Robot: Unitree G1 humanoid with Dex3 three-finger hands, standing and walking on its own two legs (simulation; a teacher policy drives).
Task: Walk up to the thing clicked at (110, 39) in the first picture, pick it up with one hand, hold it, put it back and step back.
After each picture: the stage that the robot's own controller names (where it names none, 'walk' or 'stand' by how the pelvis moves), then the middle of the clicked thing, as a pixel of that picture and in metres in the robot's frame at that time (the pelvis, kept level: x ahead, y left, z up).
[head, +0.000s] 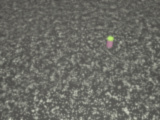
stand; (109, 42) +1.37 -0.25 -0.72
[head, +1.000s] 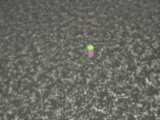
walk; (90, 51) +1.25 +0.08 -0.70
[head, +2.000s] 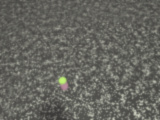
walk; (63, 83) +0.76 +0.28 -0.72
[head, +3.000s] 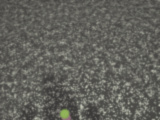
walk; (65, 116) +0.46 +0.22 -0.71
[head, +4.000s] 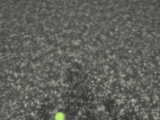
stand; (60, 119) +0.43 +0.23 -0.70
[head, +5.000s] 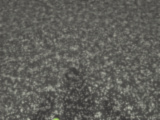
stand; out of the picture +0.41 +0.23 -0.72
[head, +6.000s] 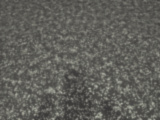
stand; out of the picture +0.41 +0.23 -0.73
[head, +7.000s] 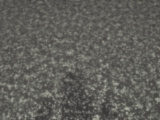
stand; out of the picture +0.40 +0.25 -0.73
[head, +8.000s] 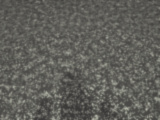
stand; out of the picture +0.39 +0.26 -0.73
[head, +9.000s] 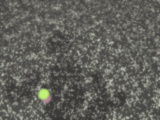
go down; (45, 96) +0.42 +0.26 -0.59
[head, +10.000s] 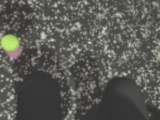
go down; (12, 47) +0.44 +0.32 -0.29
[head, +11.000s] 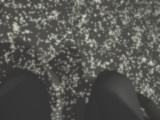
close in; out of the picture +0.42 +0.35 -0.27
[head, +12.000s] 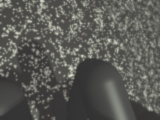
close; out of the picture +0.40 +0.37 -0.21
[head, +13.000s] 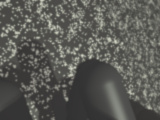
lift; out of the picture +0.39 +0.38 -0.22
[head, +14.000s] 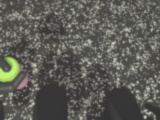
lift; (12, 74) +0.32 +0.26 -0.05
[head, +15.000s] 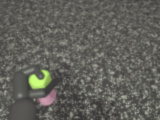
hold; (43, 88) +0.32 +0.17 +0.01
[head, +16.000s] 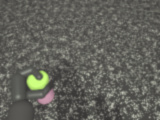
hold; (41, 88) +0.33 +0.17 -0.01
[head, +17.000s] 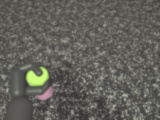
hold; (40, 84) +0.34 +0.18 +0.01
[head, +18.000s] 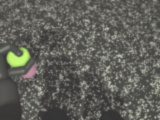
crouch; (23, 63) +0.40 +0.23 -0.06
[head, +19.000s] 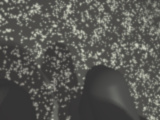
lower; out of the picture +0.42 +0.36 -0.18
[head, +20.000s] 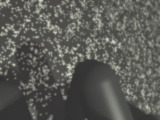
lower; out of the picture +0.38 +0.38 -0.22
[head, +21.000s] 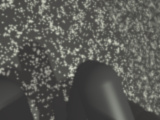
lower; out of the picture +0.37 +0.38 -0.22
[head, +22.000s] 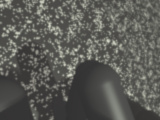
lower; out of the picture +0.37 +0.38 -0.22
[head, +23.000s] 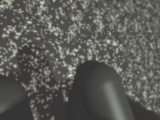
lower; out of the picture +0.37 +0.38 -0.21
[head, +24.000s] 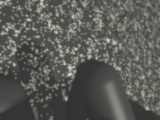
open; out of the picture +0.36 +0.37 -0.21
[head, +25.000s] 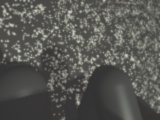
stand; out of the picture +0.38 +0.36 -0.23
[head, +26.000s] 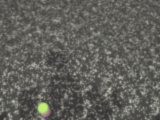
stand; (44, 110) +0.40 +0.25 -0.60
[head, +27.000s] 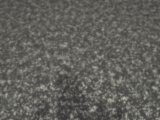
stand; out of the picture +0.39 +0.26 -0.67
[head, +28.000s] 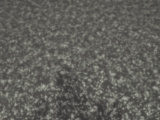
stand; out of the picture +0.38 +0.25 -0.67
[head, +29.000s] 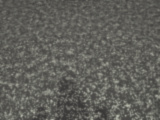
stand; out of the picture +0.39 +0.23 -0.72
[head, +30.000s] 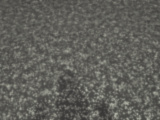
stand; out of the picture +0.38 +0.25 -0.73
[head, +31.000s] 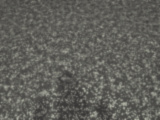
stand; out of the picture +0.37 +0.26 -0.73
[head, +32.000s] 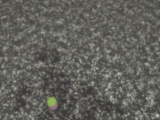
walk; (52, 103) +0.44 +0.21 -0.71
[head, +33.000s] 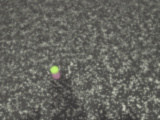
walk; (55, 72) +0.73 +0.30 -0.69
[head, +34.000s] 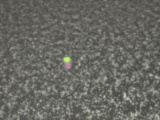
stand; (67, 63) +1.03 +0.26 -0.70
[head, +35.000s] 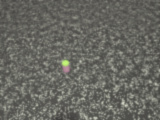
stand; (65, 66) +0.97 +0.23 -0.72
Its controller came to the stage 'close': yes
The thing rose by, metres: 0.71
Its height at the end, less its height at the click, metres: +0.00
